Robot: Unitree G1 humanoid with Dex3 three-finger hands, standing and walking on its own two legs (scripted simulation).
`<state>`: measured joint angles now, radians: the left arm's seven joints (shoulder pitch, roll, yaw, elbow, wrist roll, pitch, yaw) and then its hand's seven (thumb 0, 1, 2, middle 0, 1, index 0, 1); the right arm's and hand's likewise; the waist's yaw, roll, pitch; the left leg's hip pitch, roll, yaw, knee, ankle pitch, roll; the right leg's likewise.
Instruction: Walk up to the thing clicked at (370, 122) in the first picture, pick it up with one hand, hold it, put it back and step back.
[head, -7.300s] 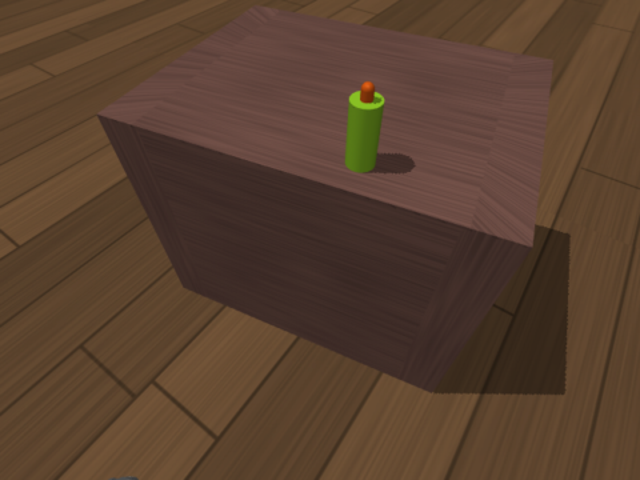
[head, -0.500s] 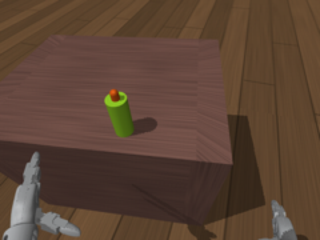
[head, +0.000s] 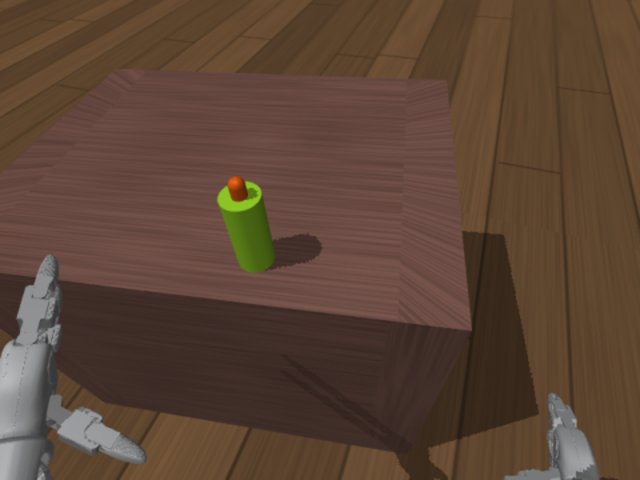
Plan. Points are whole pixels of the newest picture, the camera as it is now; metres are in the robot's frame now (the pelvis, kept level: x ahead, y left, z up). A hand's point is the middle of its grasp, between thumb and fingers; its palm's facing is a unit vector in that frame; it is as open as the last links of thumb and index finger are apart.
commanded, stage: rise first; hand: left
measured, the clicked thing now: (247, 222) +0.43 +0.15 +0.06
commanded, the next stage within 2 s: go down in 0.34 s
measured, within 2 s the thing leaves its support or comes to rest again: neither
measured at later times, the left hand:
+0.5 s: hand (87, 354) +0.19 +0.24 +0.14, palm faces +0.31 -0.84 -0.44, open 17.7 cm
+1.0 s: hand (82, 259) +0.29 +0.29 +0.15, palm faces +0.16 -0.96 -0.21, open 17.6 cm
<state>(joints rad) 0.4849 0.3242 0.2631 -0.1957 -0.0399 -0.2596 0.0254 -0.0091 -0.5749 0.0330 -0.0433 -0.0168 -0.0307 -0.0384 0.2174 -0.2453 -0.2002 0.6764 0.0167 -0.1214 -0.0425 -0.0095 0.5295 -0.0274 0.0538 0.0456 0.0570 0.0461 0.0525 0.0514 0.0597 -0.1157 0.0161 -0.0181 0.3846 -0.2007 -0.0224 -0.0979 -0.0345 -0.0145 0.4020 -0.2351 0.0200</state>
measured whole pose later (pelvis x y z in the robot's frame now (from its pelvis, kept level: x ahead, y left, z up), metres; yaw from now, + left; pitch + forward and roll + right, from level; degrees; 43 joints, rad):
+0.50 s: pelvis +0.00 +0.00 +0.00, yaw +0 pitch -4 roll +0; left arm 0.48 0.33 0.30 -0.29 -0.04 -0.32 0.01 -0.01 -0.60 0.07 -0.05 -0.03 -0.03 -0.06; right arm 0.21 -0.24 -0.20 0.69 0.02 -0.13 -0.03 -0.01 0.52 -0.05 0.05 0.05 0.06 0.05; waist 0.06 0.05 0.06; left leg -0.13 0.01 -0.02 0.41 -0.21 -0.02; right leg -0.11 -0.04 -0.01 0.42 -0.24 0.03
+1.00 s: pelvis +0.00 +0.00 +0.00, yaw +0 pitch -2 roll +0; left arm -0.06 0.47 0.46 0.22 -0.24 -0.12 -0.35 -0.01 -0.61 0.07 -0.06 -0.06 -0.06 -0.07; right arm 0.19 -0.22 -0.08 0.71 0.04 -0.11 -0.09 -0.01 0.51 -0.05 0.05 0.05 0.06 0.05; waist 0.00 0.03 -0.01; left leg -0.20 0.01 -0.02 0.46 -0.23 -0.02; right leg -0.18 -0.04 -0.02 0.47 -0.26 0.02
